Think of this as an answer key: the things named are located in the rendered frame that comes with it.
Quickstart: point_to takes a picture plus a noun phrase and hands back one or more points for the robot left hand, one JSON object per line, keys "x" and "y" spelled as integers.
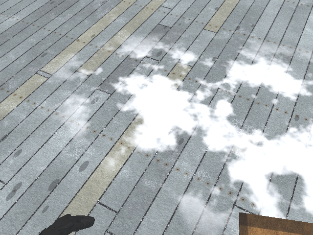
{"x": 67, "y": 224}

